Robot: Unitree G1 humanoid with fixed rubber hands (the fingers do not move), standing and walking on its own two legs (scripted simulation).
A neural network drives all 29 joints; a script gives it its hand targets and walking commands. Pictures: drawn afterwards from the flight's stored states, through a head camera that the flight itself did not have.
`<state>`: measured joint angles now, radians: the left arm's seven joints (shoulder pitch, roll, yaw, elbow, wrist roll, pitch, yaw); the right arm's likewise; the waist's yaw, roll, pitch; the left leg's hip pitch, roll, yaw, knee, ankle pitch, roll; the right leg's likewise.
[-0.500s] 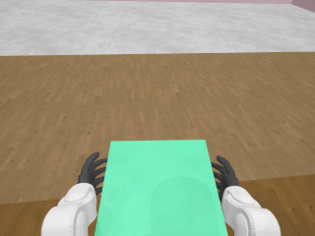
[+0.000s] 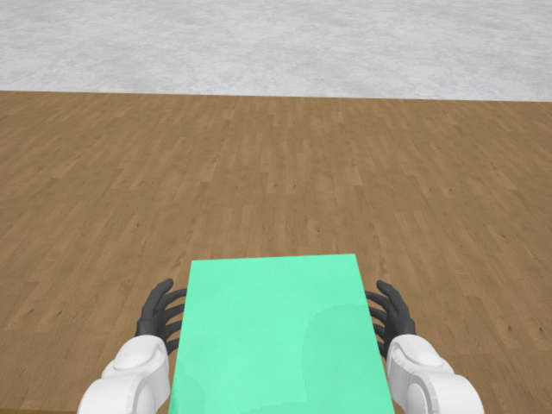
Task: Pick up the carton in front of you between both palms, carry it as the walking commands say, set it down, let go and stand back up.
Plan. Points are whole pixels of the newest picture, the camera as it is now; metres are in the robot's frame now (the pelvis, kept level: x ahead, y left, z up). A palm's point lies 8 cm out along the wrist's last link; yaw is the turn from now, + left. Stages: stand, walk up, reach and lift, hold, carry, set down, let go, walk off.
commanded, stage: carry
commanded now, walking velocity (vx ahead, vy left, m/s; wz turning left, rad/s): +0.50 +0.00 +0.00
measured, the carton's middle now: (278, 371) +0.22 +0.01 +0.00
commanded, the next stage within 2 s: none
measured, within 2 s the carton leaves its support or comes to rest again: neither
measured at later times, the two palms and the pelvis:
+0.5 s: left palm (204, 139) +0.67 +0.17 +0.08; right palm (343, 148) +0.64 -0.13 +0.08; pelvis +0.33 +0.05 -0.01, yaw -3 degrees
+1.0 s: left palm (230, 93) +1.00 +0.16 +0.03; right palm (330, 95) +1.01 -0.14 +0.02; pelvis +0.68 -0.01 -0.05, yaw -1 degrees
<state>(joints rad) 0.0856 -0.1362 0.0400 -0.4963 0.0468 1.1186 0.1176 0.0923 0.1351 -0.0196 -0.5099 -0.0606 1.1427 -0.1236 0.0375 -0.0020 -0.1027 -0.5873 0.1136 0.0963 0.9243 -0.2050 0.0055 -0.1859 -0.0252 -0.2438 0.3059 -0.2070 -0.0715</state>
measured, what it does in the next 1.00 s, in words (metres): goes down: left foot, then right foot 0.03 m lower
